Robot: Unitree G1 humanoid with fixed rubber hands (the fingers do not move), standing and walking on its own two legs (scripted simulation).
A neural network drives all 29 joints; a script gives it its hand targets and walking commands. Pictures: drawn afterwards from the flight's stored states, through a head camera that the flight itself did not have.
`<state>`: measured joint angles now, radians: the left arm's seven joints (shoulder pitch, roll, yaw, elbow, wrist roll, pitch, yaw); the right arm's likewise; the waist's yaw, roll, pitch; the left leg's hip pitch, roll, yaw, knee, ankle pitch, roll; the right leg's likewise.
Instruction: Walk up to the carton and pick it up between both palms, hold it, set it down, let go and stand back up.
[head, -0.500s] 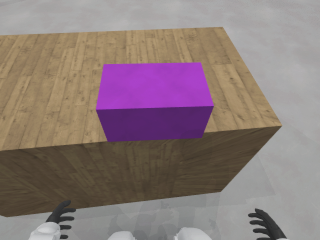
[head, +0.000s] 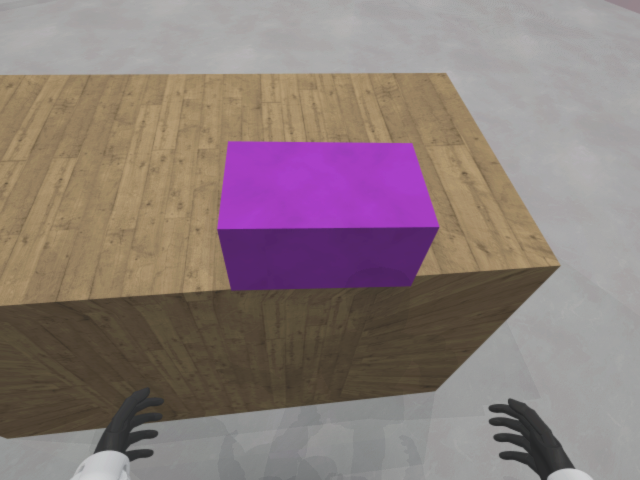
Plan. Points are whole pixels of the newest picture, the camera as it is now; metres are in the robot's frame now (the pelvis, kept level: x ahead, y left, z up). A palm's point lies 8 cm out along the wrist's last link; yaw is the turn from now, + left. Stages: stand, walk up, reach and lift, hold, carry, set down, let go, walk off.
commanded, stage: reach and lift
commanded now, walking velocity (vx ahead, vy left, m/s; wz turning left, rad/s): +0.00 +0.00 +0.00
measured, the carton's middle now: (322, 216) +0.47 +0.00 +0.02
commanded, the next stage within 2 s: none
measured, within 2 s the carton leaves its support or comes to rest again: neither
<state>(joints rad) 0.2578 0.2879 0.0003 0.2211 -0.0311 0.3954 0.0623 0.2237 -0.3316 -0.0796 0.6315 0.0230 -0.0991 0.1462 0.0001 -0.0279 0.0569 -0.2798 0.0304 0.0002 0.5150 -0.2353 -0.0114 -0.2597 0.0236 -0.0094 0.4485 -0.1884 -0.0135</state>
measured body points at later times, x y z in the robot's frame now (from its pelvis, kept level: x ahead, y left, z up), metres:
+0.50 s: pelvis -0.01 -0.01 +0.00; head -0.01 +0.01 +0.45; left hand +0.19 +0.22 -0.01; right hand +0.18 -0.27 -0.01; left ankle +0.02 +0.12 -0.74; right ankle +0.03 -0.12 -0.74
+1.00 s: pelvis +0.01 -0.01 +0.01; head +0.02 +0.01 +0.46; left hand +0.23 +0.21 +0.06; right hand +0.23 -0.27 +0.05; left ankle +0.02 +0.12 -0.74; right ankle +0.03 -0.12 -0.74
